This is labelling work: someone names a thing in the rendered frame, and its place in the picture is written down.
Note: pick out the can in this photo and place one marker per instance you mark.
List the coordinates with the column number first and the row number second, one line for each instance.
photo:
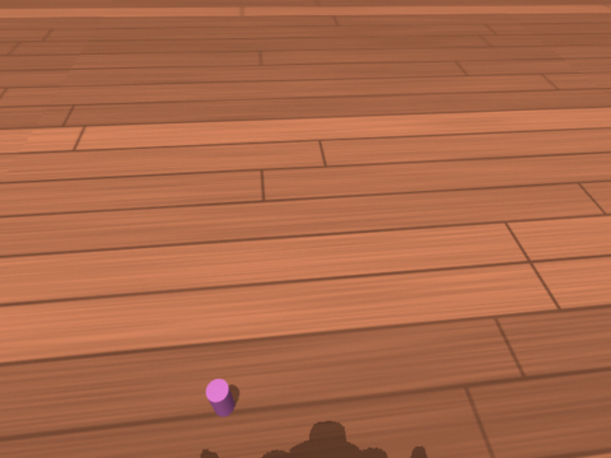
column 220, row 397

